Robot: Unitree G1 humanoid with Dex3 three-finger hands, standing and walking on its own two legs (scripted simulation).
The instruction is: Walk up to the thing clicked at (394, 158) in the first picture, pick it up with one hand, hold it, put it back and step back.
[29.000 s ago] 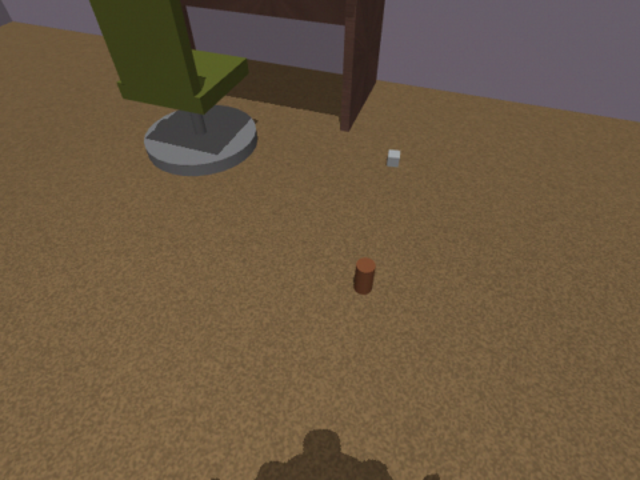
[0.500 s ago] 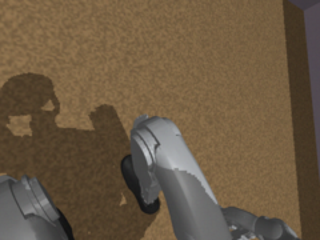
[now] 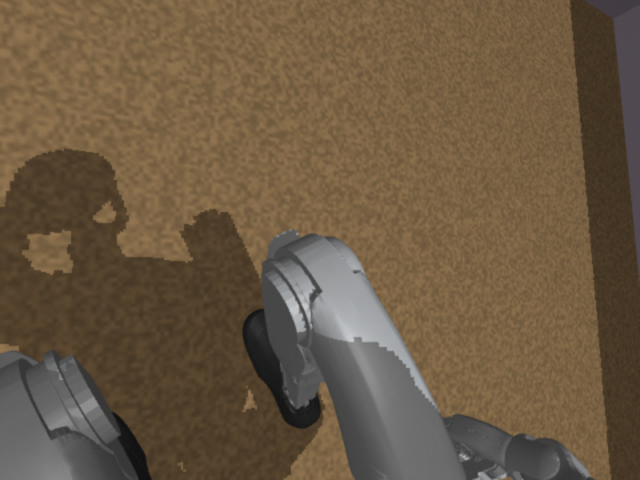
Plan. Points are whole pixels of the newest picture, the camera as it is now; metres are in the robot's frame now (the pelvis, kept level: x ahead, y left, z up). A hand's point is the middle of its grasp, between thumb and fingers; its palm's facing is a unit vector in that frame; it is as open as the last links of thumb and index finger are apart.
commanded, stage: close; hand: left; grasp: from above
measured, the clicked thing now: out of the picture +0.44 +0.29 -0.27
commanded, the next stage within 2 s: settle in 0.18 s
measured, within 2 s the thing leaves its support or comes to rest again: leaves its support in 0.68 s
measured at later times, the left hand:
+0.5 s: hand out of the picture +0.42 +0.27 -0.25, palm faces +0.04 -0.49 -0.87, open 9.5 cm
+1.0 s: hand out of the picture +0.45 +0.30 -0.18, palm faces +0.09 -0.47 -0.88, open 9.6 cm
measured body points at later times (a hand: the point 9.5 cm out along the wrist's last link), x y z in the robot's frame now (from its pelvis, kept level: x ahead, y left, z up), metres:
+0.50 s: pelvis +0.00 +0.00 +0.00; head +0.29 +0.09 +0.33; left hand +0.42 +0.30 -0.20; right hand +0.03 -0.27 -0.06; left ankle +0.06 +0.13 -0.27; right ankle +0.11 -0.12 -0.27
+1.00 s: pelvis +0.00 +0.00 +0.02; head +0.28 +0.07 +0.36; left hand +0.44 +0.32 -0.13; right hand +0.03 -0.27 -0.06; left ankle +0.06 +0.13 -0.27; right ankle +0.11 -0.12 -0.27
